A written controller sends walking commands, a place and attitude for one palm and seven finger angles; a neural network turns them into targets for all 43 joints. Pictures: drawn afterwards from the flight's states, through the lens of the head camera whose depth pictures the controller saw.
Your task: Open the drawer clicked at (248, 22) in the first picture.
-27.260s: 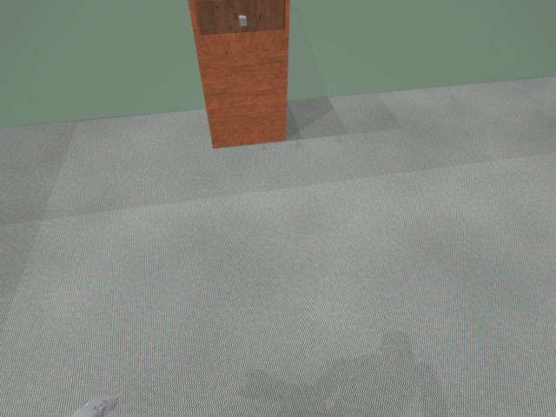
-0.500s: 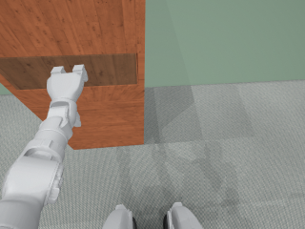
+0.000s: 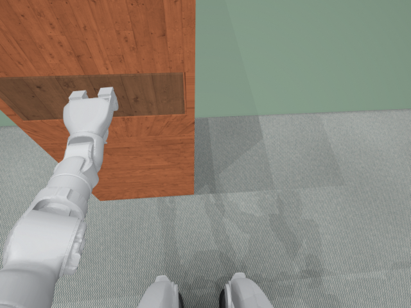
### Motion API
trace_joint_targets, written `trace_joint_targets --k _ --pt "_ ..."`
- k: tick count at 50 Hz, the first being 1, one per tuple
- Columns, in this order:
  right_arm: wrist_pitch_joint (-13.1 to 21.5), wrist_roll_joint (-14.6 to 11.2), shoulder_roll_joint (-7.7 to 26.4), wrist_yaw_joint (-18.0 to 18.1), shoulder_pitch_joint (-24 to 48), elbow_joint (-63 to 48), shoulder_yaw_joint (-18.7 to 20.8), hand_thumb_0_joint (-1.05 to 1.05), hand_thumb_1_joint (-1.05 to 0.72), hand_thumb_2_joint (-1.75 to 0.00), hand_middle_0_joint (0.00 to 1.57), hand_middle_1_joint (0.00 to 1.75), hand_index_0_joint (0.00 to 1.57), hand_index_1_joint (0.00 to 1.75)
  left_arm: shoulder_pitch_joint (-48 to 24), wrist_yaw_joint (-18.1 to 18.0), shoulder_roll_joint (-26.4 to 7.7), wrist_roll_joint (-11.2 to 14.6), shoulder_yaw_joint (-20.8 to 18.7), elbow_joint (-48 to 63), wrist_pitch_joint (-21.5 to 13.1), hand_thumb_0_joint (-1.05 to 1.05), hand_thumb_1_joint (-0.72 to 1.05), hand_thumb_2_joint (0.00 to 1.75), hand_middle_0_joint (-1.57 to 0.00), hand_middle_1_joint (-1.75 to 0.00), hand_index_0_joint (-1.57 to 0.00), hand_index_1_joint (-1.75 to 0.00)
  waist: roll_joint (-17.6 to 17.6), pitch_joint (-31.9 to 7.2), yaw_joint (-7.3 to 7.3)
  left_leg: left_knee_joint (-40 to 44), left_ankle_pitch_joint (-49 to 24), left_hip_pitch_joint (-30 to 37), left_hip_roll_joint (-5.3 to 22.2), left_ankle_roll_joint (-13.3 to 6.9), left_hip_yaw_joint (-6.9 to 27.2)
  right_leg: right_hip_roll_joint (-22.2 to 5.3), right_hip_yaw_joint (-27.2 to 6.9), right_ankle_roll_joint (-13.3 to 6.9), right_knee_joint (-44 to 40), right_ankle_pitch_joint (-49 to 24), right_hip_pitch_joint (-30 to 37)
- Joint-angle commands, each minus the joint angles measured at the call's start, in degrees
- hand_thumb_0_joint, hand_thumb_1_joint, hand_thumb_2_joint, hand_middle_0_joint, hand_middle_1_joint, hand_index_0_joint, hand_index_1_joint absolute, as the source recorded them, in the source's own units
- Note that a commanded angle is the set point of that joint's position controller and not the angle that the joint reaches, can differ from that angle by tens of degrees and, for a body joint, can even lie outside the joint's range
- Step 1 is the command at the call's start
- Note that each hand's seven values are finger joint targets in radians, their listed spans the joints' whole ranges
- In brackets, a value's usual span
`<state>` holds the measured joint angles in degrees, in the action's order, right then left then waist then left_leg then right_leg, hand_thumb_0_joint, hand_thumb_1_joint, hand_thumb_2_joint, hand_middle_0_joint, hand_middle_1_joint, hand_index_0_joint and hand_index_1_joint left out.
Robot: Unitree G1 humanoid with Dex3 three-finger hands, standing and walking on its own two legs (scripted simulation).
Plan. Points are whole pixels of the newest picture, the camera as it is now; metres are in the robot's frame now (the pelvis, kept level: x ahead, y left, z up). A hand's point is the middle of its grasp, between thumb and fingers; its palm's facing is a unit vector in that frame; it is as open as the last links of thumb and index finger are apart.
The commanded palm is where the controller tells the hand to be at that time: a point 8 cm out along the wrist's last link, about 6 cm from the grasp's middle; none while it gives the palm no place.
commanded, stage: close the thumb around the handle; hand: left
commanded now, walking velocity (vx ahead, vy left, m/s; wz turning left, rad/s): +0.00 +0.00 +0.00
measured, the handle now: (95, 112) +0.52 +0.22 +0.00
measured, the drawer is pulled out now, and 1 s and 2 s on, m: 0.00 0.01 0.12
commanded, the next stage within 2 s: pull the drawer open in 0.20 s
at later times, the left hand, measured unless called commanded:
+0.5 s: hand (99, 133) +0.48 +0.21 -0.02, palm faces -0.08 -0.03 -1.00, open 6.1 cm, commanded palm +0.45 +0.20 +0.04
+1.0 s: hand (98, 138) +0.47 +0.21 -0.02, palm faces -0.05 -0.02 -1.00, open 6.1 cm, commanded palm +0.46 +0.20 +0.04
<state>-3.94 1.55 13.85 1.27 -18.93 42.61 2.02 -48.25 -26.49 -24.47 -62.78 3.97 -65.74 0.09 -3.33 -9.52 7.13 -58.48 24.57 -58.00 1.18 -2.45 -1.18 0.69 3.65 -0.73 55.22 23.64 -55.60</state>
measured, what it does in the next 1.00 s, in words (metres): stands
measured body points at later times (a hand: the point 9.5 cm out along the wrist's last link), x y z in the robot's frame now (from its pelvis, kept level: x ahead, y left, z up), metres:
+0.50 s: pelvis +0.01 -0.01 +0.00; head +0.13 -0.01 +0.44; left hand +0.48 +0.21 +0.04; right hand +0.02 -0.28 -0.13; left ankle +0.02 +0.09 -0.67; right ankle +0.02 -0.12 -0.67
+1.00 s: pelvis +0.03 +0.00 +0.01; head +0.14 +0.00 +0.45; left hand +0.46 +0.21 +0.04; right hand +0.10 -0.27 -0.13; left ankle +0.02 +0.09 -0.67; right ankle +0.02 -0.12 -0.67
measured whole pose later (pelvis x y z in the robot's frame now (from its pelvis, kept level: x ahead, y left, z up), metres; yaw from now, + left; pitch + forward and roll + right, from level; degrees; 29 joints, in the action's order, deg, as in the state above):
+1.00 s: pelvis +0.03 +0.00 +0.01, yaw +0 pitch +23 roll -2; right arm -6.2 2.0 13.2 0.5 -13.4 41.9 3.8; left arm -36.8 -27.8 -20.8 -64.2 4.0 -56.5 -0.9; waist -3.4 -10.1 3.5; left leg -55.8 26.7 -51.7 1.0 -2.2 -1.7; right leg 0.8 2.8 -0.7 53.1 25.8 -49.8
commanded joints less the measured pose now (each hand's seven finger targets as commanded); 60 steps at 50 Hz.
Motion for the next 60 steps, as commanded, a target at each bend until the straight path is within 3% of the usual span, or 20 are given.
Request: trace_joint_targets --k 1,5,8,9,12,14,22,25,28,33,34,35,37,38,40,43,45,50,56,60 --pt "0.90 0.21 10.05 0.68 -8.73 -2.35 3.17 0.00 -0.90 -0.90 0.20 0.30 0.20 0.30 -24.98 -0.18 -12.16 -0.53 -2.21 8.80 0.47 0.00 0.90 0.90 -0.40 -1.35 -0.40 -1.35 -1.20 -22.65 3.10 6.83 -12.29 20.61 -1.51 -0.07 3.05 2.77 -1.41 -1.18 -8.01 -8.91 7.13" --pt "1.25 0.19 9.92 1.07 -8.59 -2.83 2.97 0.00 -0.90 -0.90 0.20 0.30 0.20 0.30 -26.34 0.50 -14.33 -0.24 -3.30 11.42 -1.34 0.00 0.90 0.90 -0.40 -1.35 -0.40 -1.35 -1.71 -23.64 2.75 6.50 -11.21 19.28 -1.78 -0.32 2.73 2.66 -2.06 -1.12 -7.90 -8.71 8.45" --pt "1.50 0.31 9.61 1.21 -8.86 -2.72 3.15 0.00 -0.90 -0.90 0.20 0.30 0.20 0.30 -25.00 0.71 -12.85 0.27 -2.71 11.80 -2.50 0.00 0.90 0.90 -0.40 -1.35 -0.40 -1.35 -1.29 -24.63 2.90 6.18 -12.73 20.15 -1.74 -0.35 2.82 2.73 -2.00 -1.03 -7.65 -10.02 9.05" --pt "1.54 0.33 9.70 1.17 -8.92 -2.60 3.19 0.00 -0.90 -0.90 0.20 0.30 0.20 0.30 -23.34 0.77 -13.68 0.11 -3.71 11.69 -2.77 0.00 0.90 0.90 -0.40 -1.35 -0.40 -1.35 -1.42 -24.71 2.18 6.09 -13.49 20.29 -1.68 -0.27 2.84 2.75 -1.92 -1.18 -7.44 -10.54 9.01" --pt "1.77 0.48 9.48 1.08 -8.78 -2.47 3.38 0.00 -0.90 -0.90 0.20 0.30 0.20 0.30 -24.50 0.34 -11.75 -0.27 -2.40 12.38 -3.47 0.00 0.90 0.90 -0.40 -1.35 -0.40 -1.35 -2.35 -23.58 2.76 5.81 -13.88 20.35 -1.64 -0.15 2.88 2.79 -1.83 -1.26 -7.34 -10.49 7.45" --pt "1.77 0.44 9.72 1.08 -9.00 -2.09 3.49 0.00 -0.90 -0.90 0.20 0.30 0.20 0.30 -24.12 -0.14 -13.41 -0.59 -3.62 12.37 -3.66 0.00 0.90 0.90 -0.40 -1.35 -0.40 -1.35 -1.49 -24.04 2.76 5.49 -13.85 20.16 -1.44 -0.23 2.88 2.79 -1.94 -1.16 -7.17 -10.64 7.55" --pt "0.84 0.46 9.08 0.18 -7.82 -3.12 3.96 0.00 -0.90 -0.90 0.20 0.30 0.20 0.30 -13.19 -0.18 -11.40 1.08 -5.06 15.23 -3.85 0.00 0.90 0.90 -0.40 -1.35 -0.40 -1.35 -0.96 -28.25 -0.96 6.20 -19.85 22.69 -1.81 0.09 1.72 2.95 -2.13 -1.31 -7.19 -17.70 14.40" --pt "0.50 0.17 8.60 0.02 -6.80 -3.64 4.20 0.00 -0.90 -0.90 0.20 0.30 0.20 0.30 -8.21 -0.13 -8.82 1.41 -3.94 16.62 -4.12 0.00 0.90 0.90 -0.40 -1.35 -0.40 -1.35 -0.83 -25.92 -1.67 6.95 -20.70 22.83 -1.66 0.10 0.92 2.93 -2.19 -1.25 -7.88 -19.61 15.74" --pt "-0.12 0.14 8.65 -0.11 -5.99 -4.00 4.32 0.00 -0.90 -0.90 0.20 0.30 0.20 0.30 -3.20 -0.38 -10.30 1.37 -5.94 18.89 -4.63 0.00 0.90 0.90 -0.40 -1.35 -0.40 -1.35 -0.02 -26.79 -2.97 7.34 -23.36 23.64 -1.54 0.13 0.55 2.86 -2.39 -1.26 -7.74 -22.89 18.24" --pt "-0.91 0.08 8.22 -0.60 -4.46 -4.85 4.88 0.00 -0.90 -0.90 0.20 0.30 0.20 0.30 5.12 -1.58 -6.50 0.89 -4.87 23.65 -4.57 0.00 0.90 0.90 -0.40 -1.35 -0.40 -1.35 0.14 -25.52 -4.07 8.03 -30.99 27.19 -1.01 0.40 0.47 2.82 -2.01 -1.35 -8.01 -27.88 19.45" --pt "-1.14 0.01 8.23 -0.70 -4.07 -4.98 4.96 0.00 -0.90 -0.90 0.20 0.30 0.20 0.30 6.81 -1.94 -7.06 0.61 -5.53 25.13 -4.38 0.00 0.90 0.90 -0.40 -1.35 -0.40 -1.35 0.15 -24.81 -4.57 8.04 -32.86 27.86 -0.86 0.51 0.57 2.87 -1.99 -1.42 -7.96 -28.73 19.59" --pt "-1.31 0.12 8.15 -0.86 -3.68 -5.43 5.05 0.00 -0.90 -0.90 0.20 0.30 0.20 0.30 8.27 -2.33 -5.80 0.75 -4.91 26.76 -4.09 0.00 0.90 0.90 -0.40 -1.35 -0.40 -1.35 0.09 -25.15 -4.43 8.07 -34.44 28.78 -0.83 0.44 0.36 2.82 -2.02 -1.34 -8.29 -30.16 20.26" --pt "-1.34 0.51 8.65 -0.20 -4.52 -2.94 4.98 0.00 -0.90 -0.90 0.20 0.30 0.20 0.30 -7.26 -3.44 -7.98 -0.63 -4.37 25.64 -3.92 0.00 0.90 0.90 -0.40 -1.35 -0.40 -1.35 1.63 -21.27 -0.03 6.66 -31.78 26.36 -0.71 0.37 1.14 2.41 -2.02 -1.00 -7.63 -29.21 15.99" --pt "-1.32 0.65 8.93 -0.17 -5.09 -2.31 4.94 0.00 -0.90 -0.90 0.20 0.30 0.20 0.30 -10.75 -4.03 -9.04 -1.56 -4.55 24.01 -3.57 0.00 0.90 0.90 -0.40 -1.35 -0.40 -1.35 0.34 -20.17 0.54 6.58 -29.87 25.51 -0.78 0.53 1.51 2.34 -1.82 -1.05 -7.19 -26.99 13.73" --pt "-1.33 0.87 8.96 -0.29 -4.86 -2.27 4.98 0.00 -0.90 -0.90 0.20 0.30 0.20 0.30 -7.72 -4.53 -9.53 -2.29 -5.77 21.71 -2.47 0.00 0.90 0.90 -0.40 -1.35 -0.40 -1.35 0.26 -21.59 -0.88 6.58 -31.46 26.84 -0.77 0.79 1.84 2.46 -1.43 -1.41 -6.59 -25.50 13.09" --pt "-1.63 1.10 8.50 -0.50 -5.23 -2.42 5.22 0.00 -0.90 -0.90 0.20 0.30 0.20 0.30 -10.77 -4.58 -8.14 -1.86 -4.62 22.17 -1.29 0.00 0.90 0.90 -0.40 -1.35 -0.40 -1.35 -2.79 -26.59 -0.73 5.73 -34.88 30.72 -0.81 1.33 2.13 2.50 -1.31 -1.29 -6.07 -25.89 12.85" --pt "-1.78 0.94 8.35 -0.48 -4.86 -2.64 5.15 0.00 -0.90 -0.90 0.20 0.30 0.20 0.30 -11.51 -4.05 -6.91 -1.06 -3.59 21.12 -0.56 0.00 0.90 0.90 -0.40 -1.35 -0.40 -1.35 -1.58 -26.26 -0.40 5.80 -33.00 30.01 -1.02 1.19 1.83 2.66 -1.27 -1.21 -6.49 -25.49 13.53" --pt "-1.86 0.37 8.51 0.20 -4.31 -3.37 4.55 0.00 -0.90 -0.90 0.20 0.30 0.20 0.30 -12.78 -2.28 -9.43 0.02 -4.40 18.50 -0.41 0.00 0.90 0.90 -0.40 -1.35 -0.40 -1.35 1.41 -25.37 -0.31 6.65 -25.96 26.00 -1.79 0.46 1.44 2.48 -1.99 -1.04 -7.34 -23.88 16.25" --pt "-1.11 0.15 8.54 0.47 -4.43 -3.59 4.14 0.00 -0.90 -0.90 0.20 0.30 0.20 0.30 -14.13 -1.36 -9.12 -0.30 -3.42 16.49 -2.44 0.00 0.90 0.90 -0.40 -1.35 -0.40 -1.35 0.20 -22.47 -0.03 7.15 -20.52 24.18 -1.76 0.38 1.78 2.55 -1.82 -1.31 -7.78 -17.79 12.98" --pt "-0.45 0.31 8.58 0.46 -5.00 -3.47 4.21 0.00 -0.90 -0.90 0.20 0.30 0.20 0.30 -15.41 -1.83 -8.46 -0.87 -2.72 16.24 -3.32 0.00 0.90 0.90 -0.40 -1.35 -0.40 -1.35 -1.12 -23.22 0.30 6.87 -18.85 23.69 -1.69 0.39 2.08 2.67 -1.80 -1.45 -7.40 -15.73 11.23"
